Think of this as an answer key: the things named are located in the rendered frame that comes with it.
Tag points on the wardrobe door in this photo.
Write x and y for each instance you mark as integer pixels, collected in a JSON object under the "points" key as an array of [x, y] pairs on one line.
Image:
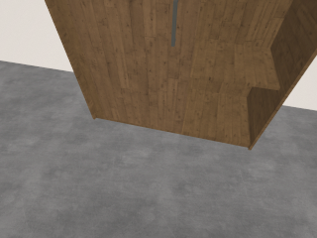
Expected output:
{"points": [[78, 51], [138, 76]]}

